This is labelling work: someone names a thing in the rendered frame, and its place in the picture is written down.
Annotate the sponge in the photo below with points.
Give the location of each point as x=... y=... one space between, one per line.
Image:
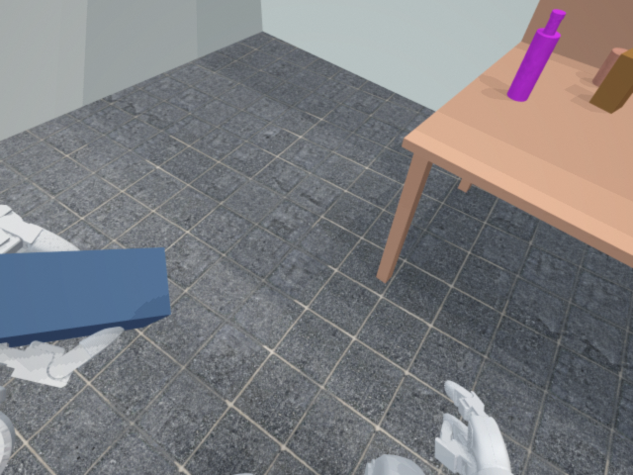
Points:
x=49 y=296

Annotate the robot right hand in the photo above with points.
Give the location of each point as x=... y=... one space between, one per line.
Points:
x=469 y=449

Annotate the robot left hand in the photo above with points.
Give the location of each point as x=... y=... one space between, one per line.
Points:
x=42 y=362

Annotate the table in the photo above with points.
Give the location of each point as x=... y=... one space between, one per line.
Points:
x=555 y=156

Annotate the right robot thigh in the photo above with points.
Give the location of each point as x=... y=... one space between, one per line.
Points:
x=392 y=465

